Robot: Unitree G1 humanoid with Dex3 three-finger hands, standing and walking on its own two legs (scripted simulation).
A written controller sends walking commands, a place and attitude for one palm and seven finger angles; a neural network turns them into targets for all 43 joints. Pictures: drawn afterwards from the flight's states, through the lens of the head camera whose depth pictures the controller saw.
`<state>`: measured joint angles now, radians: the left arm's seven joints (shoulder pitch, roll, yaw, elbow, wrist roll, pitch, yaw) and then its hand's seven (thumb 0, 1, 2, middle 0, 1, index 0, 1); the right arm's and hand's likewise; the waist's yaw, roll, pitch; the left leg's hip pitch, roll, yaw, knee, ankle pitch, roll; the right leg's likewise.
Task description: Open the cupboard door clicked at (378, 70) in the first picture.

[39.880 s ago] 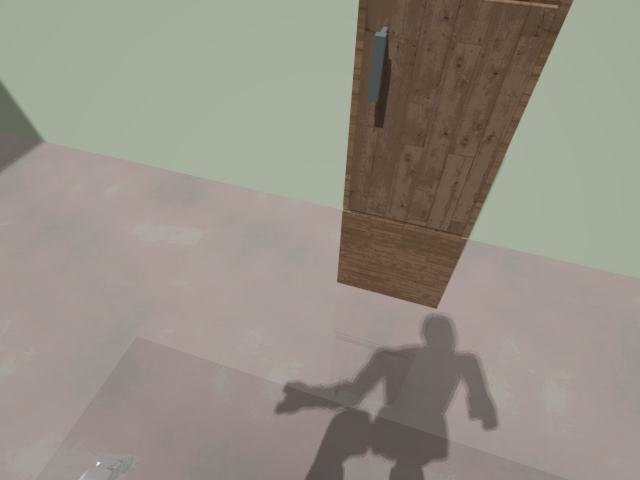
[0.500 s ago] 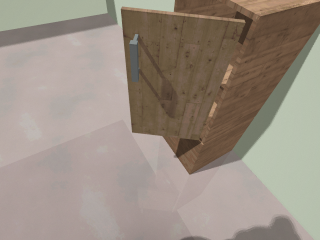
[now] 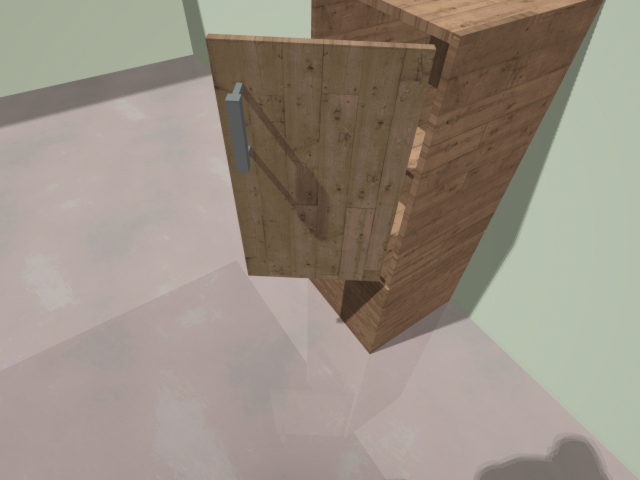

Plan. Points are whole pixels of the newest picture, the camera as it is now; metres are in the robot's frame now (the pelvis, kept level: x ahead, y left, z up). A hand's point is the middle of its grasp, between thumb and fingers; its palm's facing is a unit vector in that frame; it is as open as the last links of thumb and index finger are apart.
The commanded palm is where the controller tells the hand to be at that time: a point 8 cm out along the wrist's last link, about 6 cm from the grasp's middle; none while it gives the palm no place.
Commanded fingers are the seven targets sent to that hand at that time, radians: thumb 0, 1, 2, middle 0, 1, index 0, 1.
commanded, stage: look again from close up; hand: left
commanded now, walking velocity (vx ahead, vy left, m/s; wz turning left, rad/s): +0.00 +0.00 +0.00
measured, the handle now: (241, 128) +0.62 +0.17 +0.11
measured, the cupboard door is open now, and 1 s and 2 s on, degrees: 54 54 54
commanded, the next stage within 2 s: shuffle to correct the standing spot in 0.56 s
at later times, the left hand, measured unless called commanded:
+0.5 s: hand out of the picture +0.02 +0.18 -0.18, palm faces +0.01 -0.98 -0.21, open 7.4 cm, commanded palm none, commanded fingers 0.00 0.90 0.90 -0.20 -0.30 -0.20 -0.30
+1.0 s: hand out of the picture -0.01 +0.16 -0.19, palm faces +0.02 -0.98 -0.18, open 7.4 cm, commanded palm none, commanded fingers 0.00 0.90 0.90 -0.20 -0.30 -0.20 -0.30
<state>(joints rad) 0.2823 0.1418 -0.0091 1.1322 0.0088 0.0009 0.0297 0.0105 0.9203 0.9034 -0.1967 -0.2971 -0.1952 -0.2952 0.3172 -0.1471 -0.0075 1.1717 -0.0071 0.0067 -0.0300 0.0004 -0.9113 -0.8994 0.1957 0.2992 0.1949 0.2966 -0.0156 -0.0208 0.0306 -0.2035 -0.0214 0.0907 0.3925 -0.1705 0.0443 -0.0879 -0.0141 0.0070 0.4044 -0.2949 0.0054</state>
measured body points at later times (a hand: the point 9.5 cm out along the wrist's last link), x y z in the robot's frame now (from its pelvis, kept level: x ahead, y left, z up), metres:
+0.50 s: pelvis +0.01 +0.01 -0.01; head +0.01 +0.01 +0.44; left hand +0.02 +0.23 -0.17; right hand +0.04 -0.23 -0.16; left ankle +0.03 +0.09 -0.74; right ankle -0.05 -0.12 -0.74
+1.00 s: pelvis +0.03 -0.02 -0.01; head +0.04 -0.01 +0.44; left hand -0.01 +0.21 -0.17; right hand +0.04 -0.25 -0.17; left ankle +0.03 +0.09 -0.74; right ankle -0.05 -0.12 -0.74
